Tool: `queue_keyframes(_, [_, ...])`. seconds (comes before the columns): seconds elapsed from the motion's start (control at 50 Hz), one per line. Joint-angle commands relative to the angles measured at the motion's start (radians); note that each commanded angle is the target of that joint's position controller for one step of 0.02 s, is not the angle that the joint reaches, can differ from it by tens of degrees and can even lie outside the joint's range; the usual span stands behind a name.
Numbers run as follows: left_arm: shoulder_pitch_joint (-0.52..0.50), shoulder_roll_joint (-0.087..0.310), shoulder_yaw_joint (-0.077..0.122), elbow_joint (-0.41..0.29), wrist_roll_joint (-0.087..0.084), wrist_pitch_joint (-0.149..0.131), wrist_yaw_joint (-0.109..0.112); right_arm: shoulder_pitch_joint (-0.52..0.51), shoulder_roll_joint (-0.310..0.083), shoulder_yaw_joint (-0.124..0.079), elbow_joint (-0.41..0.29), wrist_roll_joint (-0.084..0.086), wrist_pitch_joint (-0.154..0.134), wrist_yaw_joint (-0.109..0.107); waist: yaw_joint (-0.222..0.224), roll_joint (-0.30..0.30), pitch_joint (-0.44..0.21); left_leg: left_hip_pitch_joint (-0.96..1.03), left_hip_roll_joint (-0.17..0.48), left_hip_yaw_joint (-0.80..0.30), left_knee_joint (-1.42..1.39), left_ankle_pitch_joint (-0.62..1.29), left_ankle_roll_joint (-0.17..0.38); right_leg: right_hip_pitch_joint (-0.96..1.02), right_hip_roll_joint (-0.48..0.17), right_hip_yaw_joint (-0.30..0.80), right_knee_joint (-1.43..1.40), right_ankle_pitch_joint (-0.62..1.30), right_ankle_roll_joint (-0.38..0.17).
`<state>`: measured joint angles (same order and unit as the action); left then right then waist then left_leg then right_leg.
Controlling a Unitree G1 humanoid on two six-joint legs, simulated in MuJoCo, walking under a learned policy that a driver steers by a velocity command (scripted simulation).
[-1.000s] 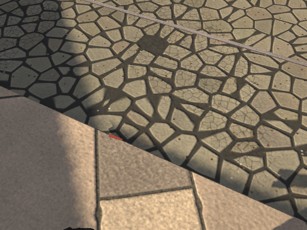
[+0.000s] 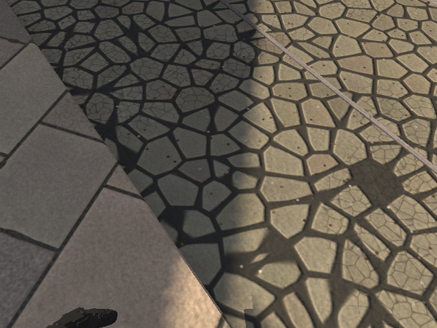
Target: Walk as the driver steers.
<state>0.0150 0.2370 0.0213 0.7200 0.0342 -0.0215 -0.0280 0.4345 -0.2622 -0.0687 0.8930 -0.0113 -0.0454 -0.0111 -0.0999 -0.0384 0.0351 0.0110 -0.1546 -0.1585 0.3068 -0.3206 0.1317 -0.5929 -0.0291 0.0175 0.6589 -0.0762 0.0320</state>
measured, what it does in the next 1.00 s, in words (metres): walks ahead: right foot, then left foot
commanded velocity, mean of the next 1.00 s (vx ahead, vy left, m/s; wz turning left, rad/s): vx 0.21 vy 0.00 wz -0.05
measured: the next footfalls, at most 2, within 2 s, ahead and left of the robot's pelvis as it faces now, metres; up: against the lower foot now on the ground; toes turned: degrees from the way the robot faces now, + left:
right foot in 0.06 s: +0.20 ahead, -0.10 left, +0.00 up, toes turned +3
left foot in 0.54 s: +0.35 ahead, +0.11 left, +0.00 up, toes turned +5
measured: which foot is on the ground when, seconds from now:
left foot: down 0.00-0.08, up 0.10-0.52, down 0.54-1.00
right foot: up 0.00-0.04, down 0.06-0.56, up 0.58-1.00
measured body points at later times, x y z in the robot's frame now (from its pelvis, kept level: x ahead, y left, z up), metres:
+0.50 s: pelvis +0.20 +0.00 +0.01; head +0.23 +0.00 +0.46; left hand +0.17 +0.24 -0.13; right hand +0.40 -0.21 -0.11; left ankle +0.31 +0.11 -0.71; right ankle +0.16 -0.10 -0.74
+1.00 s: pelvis +0.20 +0.02 -0.01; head +0.21 +0.01 +0.44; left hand +0.33 +0.27 -0.13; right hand +0.30 -0.26 -0.13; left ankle +0.31 +0.11 -0.74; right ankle +0.17 -0.06 -0.73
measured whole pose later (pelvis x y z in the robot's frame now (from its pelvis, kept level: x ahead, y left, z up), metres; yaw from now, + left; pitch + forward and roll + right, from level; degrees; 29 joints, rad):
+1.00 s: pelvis +0.20 +0.02 -0.01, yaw -8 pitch +0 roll +1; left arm 0.25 0.26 0.04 0.79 0.02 0.09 -0.04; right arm 0.16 -0.26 -0.04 0.81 -0.02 0.04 -0.05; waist 0.01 0.01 0.01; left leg -0.37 0.05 0.23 0.49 -0.12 0.06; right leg -0.28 0.00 -0.06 0.70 -0.43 -0.05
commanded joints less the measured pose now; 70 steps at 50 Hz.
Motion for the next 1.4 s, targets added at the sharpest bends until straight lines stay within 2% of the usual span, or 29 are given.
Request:
queue_keyframes(0.02, [0.038, 0.118, 0.024, -0.069, -0.011, -0.029, 0.012, -0.045, -0.169, -0.032, -0.069, -0.011, -0.015, -0.012, 0.084, 0.137, -0.025, -0.037, 0.266, -0.164, 0.08, 0.765, 0.057, 0.189, 0.053, -0.016, -0.104, -0.076, -0.045])
queue_keyframes(0.06, [0.273, 0.153, 0.041, -0.003, -0.009, -0.053, 0.034, -0.072, -0.159, -0.024, -0.069, -0.005, -0.027, -0.001, 0.201, 0.058, -0.133, -0.058, 0.219, -0.112, 0.367, 0.765, 0.025, 0.456, 0.031, 0.001, -0.251, -0.042, -0.105])
queue_keyframes(0.08, [0.419, 0.211, 0.051, 0.006, 0.015, -0.061, 0.05, -0.046, -0.083, 0.0, -0.099, 0.005, -0.034, 0.007, 0.233, -0.055, -0.287, -0.192, 0.164, -0.05, 0.646, 0.45, 0.003, 0.689, -0.194, 0.248, -0.259, -0.225, -0.16])
queue_keyframes(0.1, [0.419, 0.297, 0.075, 0.02, 0.02, -0.053, 0.048, 0.11, -0.053, 0.002, -0.095, 0.027, -0.03, 0.012, 0.141, -0.282, -0.327, -0.519, -0.02, 0.043, 0.874, -0.217, -0.033, 0.865, -0.39, 0.731, -0.367, -0.282, -0.291])
queue_keyframes(0.12, [0.36, 0.209, 0.064, 0.016, -0.008, -0.043, 0.033, 0.089, -0.129, -0.003, -0.062, -0.008, -0.018, 0.004, 0.127, -0.124, -0.212, -0.627, 0.05, 0.007, 0.973, -0.176, -0.022, 0.766, -0.366, 0.776, -0.397, -0.417, -0.306])
queue_keyframes(0.14, [0.281, 0.131, 0.046, -0.001, -0.016, -0.043, 0.024, -0.015, -0.136, -0.006, -0.074, -0.015, -0.016, 0.011, 0.123, -0.002, -0.082, -0.643, 0.082, 0.01, 0.977, -0.083, -0.029, 0.638, -0.325, 0.61, -0.405, -0.392, -0.294])
queue_keyframes(0.16, [0.246, 0.099, 0.036, 0.001, -0.009, -0.049, 0.017, -0.081, -0.119, 0.0, -0.092, -0.016, -0.017, 0.015, 0.118, 0.052, -0.028, -0.632, 0.109, 0.02, 0.938, -0.03, -0.036, 0.549, -0.279, 0.49, -0.425, -0.258, -0.272])
queue_keyframes(0.26, [0.324, 0.103, 0.023, 0.075, -0.026, -0.105, 0.005, -0.093, -0.077, 0.014, -0.098, -0.018, 0.013, 0.019, 0.075, -0.028, -0.059, -0.571, 0.119, 0.054, 0.843, 0.019, -0.091, 0.495, -0.198, 0.171, -0.399, 0.629, -0.239])
queue_keyframes(0.34, [0.347, 0.1, 0.01, 0.109, -0.03, -0.088, 0.009, -0.203, -0.047, 0.031, -0.128, -0.019, 0.023, 0.025, 0.078, -0.065, -0.057, -0.596, 0.144, 0.124, 0.689, 0.155, -0.118, 0.484, -0.147, 0.04, -0.405, 0.75, -0.215])
queue_keyframes(0.4, [0.355, 0.105, 0.004, 0.123, -0.032, -0.072, 0.017, -0.302, -0.003, 0.058, -0.143, -0.016, 0.025, 0.03, 0.103, -0.08, -0.052, -0.481, 0.16, 0.188, 0.478, 0.245, -0.123, 0.43, -0.109, -0.016, -0.398, 0.689, -0.191])
queue_keyframes(0.48, [0.377, 0.131, 0.011, 0.148, -0.028, -0.051, 0.022, -0.328, -0.028, 0.062, -0.128, -0.009, 0.023, 0.01, 0.117, -0.091, -0.055, -0.368, 0.147, 0.184, 0.312, 0.218, -0.105, 0.467, -0.15, 0.033, -0.34, 0.556, -0.19])
queue_keyframes(0.52, [0.356, 0.127, 0.011, 0.155, -0.037, -0.038, 0.029, -0.274, -0.027, 0.063, -0.098, -0.012, 0.011, -0.001, 0.089, -0.062, -0.051, -0.267, 0.142, 0.179, 0.136, 0.262, -0.084, 0.477, -0.147, 0.058, -0.272, 0.41, -0.164])
queue_keyframes(0.54, [0.395, 0.109, 0.007, 0.167, -0.034, -0.035, 0.03, -0.237, -0.048, 0.059, -0.078, -0.021, -0.001, -0.009, 0.091, -0.01, -0.062, -0.163, 0.177, 0.128, 0.054, 0.377, -0.077, 0.448, -0.114, 0.069, -0.205, 0.288, -0.135])
queue_keyframes(0.56, [0.437, 0.084, -0.002, 0.153, -0.028, -0.039, 0.034, -0.166, -0.108, 0.049, -0.067, -0.03, -0.013, -0.019, 0.093, 0.078, -0.144, 0.01, 0.344, 0.001, 0.121, 0.751, -0.053, 0.364, -0.079, 0.055, -0.111, 0.021, -0.108])
queue_keyframes(0.58, [0.557, -0.012, -0.025, 0.167, -0.054, -0.027, 0.037, -0.17, -0.128, 0.044, -0.064, -0.012, 0.001, -0.028, 0.132, 0.22, -0.245, 0.113, 0.509, -0.119, 0.167, 1.004, 0.096, 0.282, 0.007, 0.005, 0.006, -0.425, -0.086])
queue_keyframes(0.6, [0.472, 0.06, -0.011, 0.166, -0.05, 0.0, 0.05, -0.172, -0.093, 0.047, -0.074, 0.015, 0.011, -0.027, 0.073, 0.199, -0.248, 0.029, 0.523, -0.177, 0.101, 0.845, 0.164, 0.251, 0.049, -0.006, 0.115, -0.543, -0.07])
queue_keyframes(0.64, [0.354, 0.11, 0.014, 0.132, -0.027, 0.027, 0.045, -0.238, -0.085, 0.048, -0.085, 0.012, 0.025, -0.036, 0.089, 0.153, -0.131, -0.097, 0.469, -0.128, -0.002, 0.562, 0.142, 0.175, 0.05, 0.012, 0.257, -0.539, -0.052])
queue_keyframes(0.68, [0.36, 0.099, 0.02, 0.136, -0.017, 0.049, 0.036, -0.278, -0.091, 0.038, -0.094, 0.011, 0.036, -0.051, 0.127, 0.161, -0.093, -0.202, 0.427, -0.031, -0.057, 0.457, 0.11, 0.193, 0.029, 0.007, 0.325, -0.45, -0.033])
queue_keyframes(0.8, [0.311, 0.084, 0.038, 0.101, -0.008, 0.094, 0.03, -0.293, -0.068, 0.026, -0.12, -0.004, 0.046, -0.054, 0.126, 0.147, -0.092, -0.279, 0.419, 0.08, -0.076, 0.217, 0.124, 0.167, 0.026, -0.032, 0.372, -0.359, -0.012])
queue_keyframes(0.96, [0.291, 0.098, 0.036, 0.024, -0.02, 0.112, -0.011, -0.294, -0.146, -0.011, -0.14, -0.017, 0.074, -0.042, 0.113, 0.173, -0.12, -0.312, 0.469, 0.116, -0.055, 0.003, 0.069, 0.331, 0.037, -0.094, 0.084, -0.391, -0.083])
queue_keyframes(1.0, [0.349, 0.095, 0.037, 0.032, -0.021, 0.103, -0.015, -0.309, -0.153, -0.019, -0.142, -0.008, 0.086, -0.04, 0.15, 0.112, -0.102, -0.387, 0.441, 0.179, 0.029, -0.039, -0.006, 0.455, 0.047, -0.093, -0.142, -0.293, -0.125])
queue_keyframes(1.02, [0.348, 0.115, 0.042, 0.027, -0.016, 0.094, -0.012, -0.261, -0.13, -0.021, -0.126, -0.01, 0.093, -0.033, 0.145, -0.015, -0.055, -0.462, 0.383, 0.257, 0.186, -0.1, -0.077, 0.476, -0.016, 0.061, -0.33, -0.292, -0.144])
queue_keyframes(1.04, [0.323, 0.252, 0.073, -0.021, -0.009, 0.088, -0.001, -0.265, -0.053, -0.004, -0.184, -0.001, 0.094, -0.028, 0.133, -0.275, -0.008, -0.702, 0.186, 0.347, 0.437, -0.261, -0.171, 0.478, -0.333, 0.553, -0.455, -0.264, -0.242])
queue_keyframes(1.06, [0.368, 0.302, 0.09, -0.011, 0.0, 0.084, 0.02, -0.395, -0.107, -0.011, -0.207, -0.012, 0.099, -0.04, 0.191, -0.15, 0.072, -0.712, 0.155, 0.192, 0.598, -0.237, -0.178, 0.329, -0.364, 0.558, -0.504, -0.144, -0.314])
queue_keyframes(1.1, [0.236, 0.227, 0.068, -0.025, -0.008, 0.07, 0.042, -0.35, -0.102, -0.012, -0.192, 0.007, 0.097, -0.029, 0.079, -0.068, 0.071, -0.652, 0.173, 0.115, 0.689, -0.032, -0.159, 0.299, -0.217, 0.356, -0.452, -0.105, -0.254])
queue_keyframes(1.14, [0.223, 0.183, 0.059, -0.049, -0.02, 0.055, 0.035, -0.285, -0.137, -0.027, -0.158, -0.029, 0.094, -0.014, 0.079, -0.079, -0.018, -0.668, 0.165, 0.13, 0.757, 0.062, -0.149, 0.409, -0.138, 0.314, -0.464, -0.244, -0.234])
queue_keyframes(1.16, [0.245, 0.165, 0.054, -0.052, -0.025, 0.048, 0.029, -0.287, -0.141, -0.031, -0.16, -0.033, 0.094, -0.003, 0.089, -0.068, -0.042, -0.685, 0.165, 0.129, 0.775, 0.074, -0.15, 0.45, -0.132, 0.332, -0.479, -0.317, -0.238])
queue_keyframes(1.26, [0.373, 0.197, 0.071, -0.025, -0.035, 0.025, 0.023, -0.346, -0.112, -0.024, -0.191, -0.024, 0.082, 0.025, 0.138, -0.072, -0.011, -0.762, 0.176, 0.109, 0.63, 0.102, -0.182, 0.581, -0.138, 0.397, -0.504, -0.367, -0.267])
queue_keyframes(1.4, [0.407, 0.229, 0.087, -0.024, -0.023, 0.009, 0.019, -0.414, -0.106, -0.011, -0.227, -0.014, 0.047, 0.029, 0.177, -0.1, 0.001, -0.619, 0.156, 0.122, 0.365, 0.042, -0.188, 0.51, -0.13, 0.449, -0.46, -0.378, -0.305])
